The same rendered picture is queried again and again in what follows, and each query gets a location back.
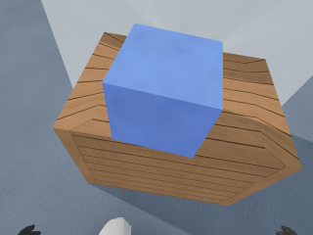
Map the left robot hand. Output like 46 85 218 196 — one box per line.
18 224 41 235

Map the right robot hand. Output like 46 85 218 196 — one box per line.
276 225 296 235

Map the robot left thigh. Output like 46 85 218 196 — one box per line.
99 218 132 235

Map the pedestal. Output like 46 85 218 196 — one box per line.
53 32 302 206

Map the carton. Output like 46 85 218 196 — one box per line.
102 23 223 159

